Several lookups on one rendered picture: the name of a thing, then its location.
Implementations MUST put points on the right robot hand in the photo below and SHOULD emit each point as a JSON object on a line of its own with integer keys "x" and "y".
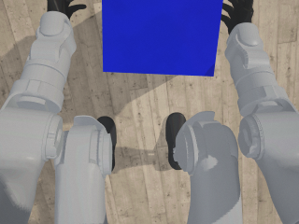
{"x": 242, "y": 11}

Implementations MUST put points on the robot right foot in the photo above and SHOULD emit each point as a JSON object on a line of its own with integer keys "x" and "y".
{"x": 173, "y": 124}

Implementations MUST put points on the right robot upper arm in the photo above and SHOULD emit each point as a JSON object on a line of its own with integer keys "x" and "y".
{"x": 272, "y": 140}

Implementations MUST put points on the left robot hand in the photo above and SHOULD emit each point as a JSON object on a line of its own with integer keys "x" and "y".
{"x": 63, "y": 7}

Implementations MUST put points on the right robot forearm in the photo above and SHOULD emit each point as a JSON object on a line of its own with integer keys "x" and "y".
{"x": 250, "y": 69}

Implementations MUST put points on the robot left foot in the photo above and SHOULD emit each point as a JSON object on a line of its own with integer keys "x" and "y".
{"x": 110, "y": 126}

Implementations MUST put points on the robot foot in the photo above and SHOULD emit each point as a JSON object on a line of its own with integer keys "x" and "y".
{"x": 173, "y": 124}
{"x": 110, "y": 126}

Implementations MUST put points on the left robot upper arm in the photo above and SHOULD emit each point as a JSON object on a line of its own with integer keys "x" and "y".
{"x": 28, "y": 138}

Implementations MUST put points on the left robot forearm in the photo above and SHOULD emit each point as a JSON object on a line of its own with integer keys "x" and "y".
{"x": 45, "y": 72}

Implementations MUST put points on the carton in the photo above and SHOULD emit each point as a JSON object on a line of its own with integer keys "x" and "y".
{"x": 161, "y": 37}

